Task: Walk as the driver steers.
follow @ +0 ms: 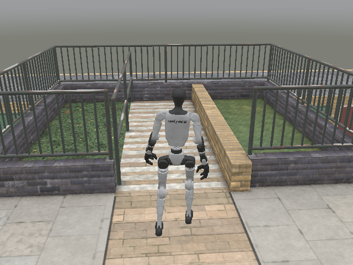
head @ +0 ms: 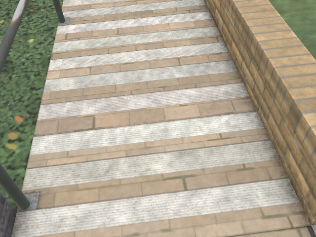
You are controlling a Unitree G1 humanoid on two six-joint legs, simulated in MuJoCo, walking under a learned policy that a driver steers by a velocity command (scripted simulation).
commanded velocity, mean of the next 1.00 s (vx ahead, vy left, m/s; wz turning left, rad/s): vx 0.94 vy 0.00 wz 0.00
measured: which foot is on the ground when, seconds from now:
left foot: down 0.00-0.00, up 0.02-0.46, down 0.48-0.98, up 1.00-1.00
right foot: down 0.00-0.50, up 0.52-0.94, down 0.96-1.00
